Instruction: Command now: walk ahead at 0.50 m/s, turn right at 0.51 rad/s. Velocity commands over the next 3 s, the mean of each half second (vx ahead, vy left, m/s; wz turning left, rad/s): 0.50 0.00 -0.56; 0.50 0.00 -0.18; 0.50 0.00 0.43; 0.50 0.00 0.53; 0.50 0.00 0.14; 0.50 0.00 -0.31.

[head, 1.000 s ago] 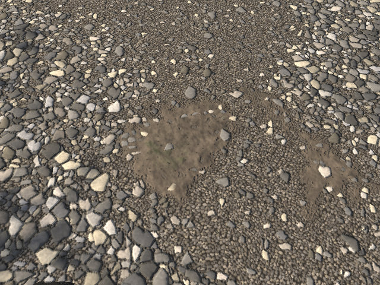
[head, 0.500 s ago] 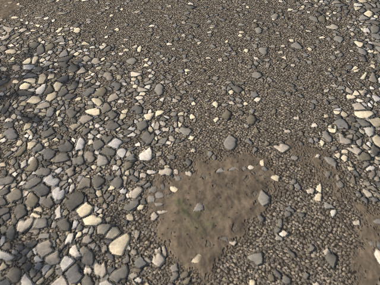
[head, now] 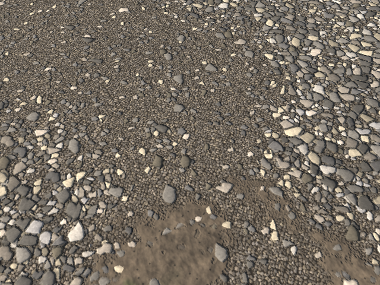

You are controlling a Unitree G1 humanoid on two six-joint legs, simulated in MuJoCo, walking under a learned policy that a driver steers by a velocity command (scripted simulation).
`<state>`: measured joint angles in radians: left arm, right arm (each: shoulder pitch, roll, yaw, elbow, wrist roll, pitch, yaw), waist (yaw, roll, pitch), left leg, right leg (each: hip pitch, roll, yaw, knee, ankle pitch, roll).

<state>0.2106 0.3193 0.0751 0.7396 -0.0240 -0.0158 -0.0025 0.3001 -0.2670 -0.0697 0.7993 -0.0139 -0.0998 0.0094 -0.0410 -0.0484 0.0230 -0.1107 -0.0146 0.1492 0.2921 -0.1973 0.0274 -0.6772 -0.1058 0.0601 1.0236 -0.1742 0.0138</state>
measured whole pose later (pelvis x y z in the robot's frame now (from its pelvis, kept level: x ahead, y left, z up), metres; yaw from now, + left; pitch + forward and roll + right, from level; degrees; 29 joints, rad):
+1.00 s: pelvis +0.55 -0.12 +0.00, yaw -21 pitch +2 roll +1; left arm 0.19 0.29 0.05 0.68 0.00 -0.07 0.00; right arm 0.34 -0.26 -0.05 0.82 0.01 -0.08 0.02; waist -0.05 -0.03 0.02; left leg -0.18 -0.07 -0.01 0.32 -0.17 0.06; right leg -0.58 -0.07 0.05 0.94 -0.27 0.01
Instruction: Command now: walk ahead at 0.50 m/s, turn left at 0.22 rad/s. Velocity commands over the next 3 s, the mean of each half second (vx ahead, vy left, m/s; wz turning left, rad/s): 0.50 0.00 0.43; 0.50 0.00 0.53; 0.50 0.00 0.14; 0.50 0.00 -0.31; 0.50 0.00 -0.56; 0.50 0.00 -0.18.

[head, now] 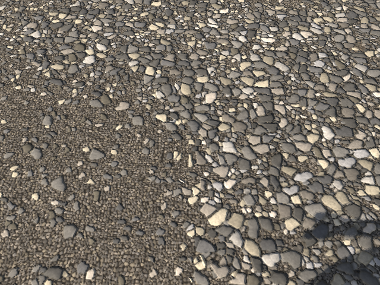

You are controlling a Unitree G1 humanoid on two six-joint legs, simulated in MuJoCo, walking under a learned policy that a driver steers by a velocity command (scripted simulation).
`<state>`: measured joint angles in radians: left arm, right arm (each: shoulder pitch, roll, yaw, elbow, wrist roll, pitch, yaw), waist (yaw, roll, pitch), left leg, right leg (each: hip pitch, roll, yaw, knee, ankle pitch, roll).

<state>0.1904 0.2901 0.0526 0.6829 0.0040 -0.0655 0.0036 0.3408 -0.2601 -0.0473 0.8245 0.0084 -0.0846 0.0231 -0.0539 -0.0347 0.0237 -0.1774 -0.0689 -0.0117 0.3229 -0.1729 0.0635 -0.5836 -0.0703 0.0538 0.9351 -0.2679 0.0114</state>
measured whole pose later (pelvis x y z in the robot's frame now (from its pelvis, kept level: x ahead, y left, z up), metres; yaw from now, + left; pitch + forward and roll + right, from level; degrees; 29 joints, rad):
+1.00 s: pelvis +0.49 +0.12 +0.00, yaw +32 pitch +1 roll +0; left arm 0.11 0.31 0.05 0.72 0.01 -0.09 0.00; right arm 0.32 -0.27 -0.06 0.71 0.00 -0.05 0.01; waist -0.04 -0.03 0.04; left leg -0.18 -0.11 -0.06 0.34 -0.17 0.10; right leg -0.66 -0.11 0.06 0.91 -0.16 0.05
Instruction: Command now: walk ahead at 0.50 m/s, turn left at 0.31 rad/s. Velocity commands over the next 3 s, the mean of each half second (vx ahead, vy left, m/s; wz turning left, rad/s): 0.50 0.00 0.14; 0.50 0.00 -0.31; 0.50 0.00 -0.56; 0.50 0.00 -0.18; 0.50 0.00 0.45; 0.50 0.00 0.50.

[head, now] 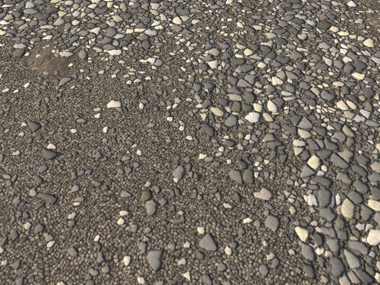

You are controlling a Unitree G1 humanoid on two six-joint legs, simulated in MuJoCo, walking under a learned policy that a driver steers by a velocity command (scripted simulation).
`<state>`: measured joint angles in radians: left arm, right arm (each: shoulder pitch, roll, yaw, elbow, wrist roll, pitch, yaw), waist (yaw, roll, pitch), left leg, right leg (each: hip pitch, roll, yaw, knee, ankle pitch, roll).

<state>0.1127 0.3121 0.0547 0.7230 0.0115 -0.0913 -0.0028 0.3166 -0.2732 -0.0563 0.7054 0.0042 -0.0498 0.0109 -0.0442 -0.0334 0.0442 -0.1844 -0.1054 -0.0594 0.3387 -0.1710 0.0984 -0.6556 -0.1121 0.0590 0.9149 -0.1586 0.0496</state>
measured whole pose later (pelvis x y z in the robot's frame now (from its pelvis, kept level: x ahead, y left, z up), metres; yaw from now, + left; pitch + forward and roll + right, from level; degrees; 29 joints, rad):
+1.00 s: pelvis +0.56 +0.00 +0.00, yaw -10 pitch +1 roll +2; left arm 0.24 0.32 0.08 0.77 -0.03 -0.02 0.00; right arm 0.27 -0.26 -0.07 0.81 -0.01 -0.10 0.01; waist -0.03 -0.05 0.02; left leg -0.15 -0.01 0.13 0.32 -0.18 0.03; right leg -0.64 -0.10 0.05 1.07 -0.24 0.01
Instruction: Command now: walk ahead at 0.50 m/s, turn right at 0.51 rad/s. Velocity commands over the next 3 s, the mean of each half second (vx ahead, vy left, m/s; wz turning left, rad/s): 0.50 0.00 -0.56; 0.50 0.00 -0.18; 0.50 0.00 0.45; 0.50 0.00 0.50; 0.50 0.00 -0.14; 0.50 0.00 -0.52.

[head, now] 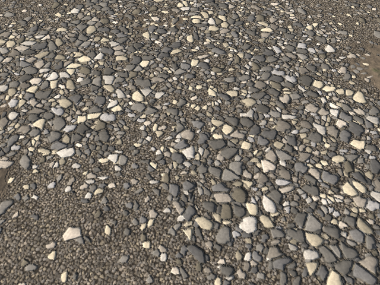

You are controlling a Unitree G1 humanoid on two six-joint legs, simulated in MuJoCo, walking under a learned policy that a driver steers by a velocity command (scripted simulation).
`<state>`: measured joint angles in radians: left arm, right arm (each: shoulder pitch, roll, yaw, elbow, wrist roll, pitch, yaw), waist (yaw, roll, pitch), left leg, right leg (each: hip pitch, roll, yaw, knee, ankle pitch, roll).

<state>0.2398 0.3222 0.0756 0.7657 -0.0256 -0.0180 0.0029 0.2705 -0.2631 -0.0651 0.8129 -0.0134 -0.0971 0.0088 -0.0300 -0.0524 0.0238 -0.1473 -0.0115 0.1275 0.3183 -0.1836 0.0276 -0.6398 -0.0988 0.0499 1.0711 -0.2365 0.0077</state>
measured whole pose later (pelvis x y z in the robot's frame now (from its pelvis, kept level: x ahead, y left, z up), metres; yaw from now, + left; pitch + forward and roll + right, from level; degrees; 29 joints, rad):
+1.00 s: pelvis +0.56 -0.11 +0.00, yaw -21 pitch +1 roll +0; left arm 0.21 0.29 0.06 0.70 0.01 -0.07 0.01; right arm 0.33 -0.26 -0.05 0.83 0.01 -0.08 0.03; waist -0.05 -0.03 0.03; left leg -0.21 -0.07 -0.02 0.34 -0.16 0.07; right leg -0.55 -0.06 0.05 0.97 -0.29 0.00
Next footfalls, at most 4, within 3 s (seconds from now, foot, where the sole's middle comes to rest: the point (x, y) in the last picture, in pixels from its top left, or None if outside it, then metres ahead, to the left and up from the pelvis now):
0.26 right None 0.30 -0.16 -0.78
0.76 left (203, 245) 0.64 -0.05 -0.78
1.26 right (277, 205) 0.80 -0.36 -0.78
1.76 left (209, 148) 1.10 -0.10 -0.78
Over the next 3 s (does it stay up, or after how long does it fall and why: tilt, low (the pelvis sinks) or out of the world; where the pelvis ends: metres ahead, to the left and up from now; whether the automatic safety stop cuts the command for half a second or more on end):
stays up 1.64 -0.15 0.00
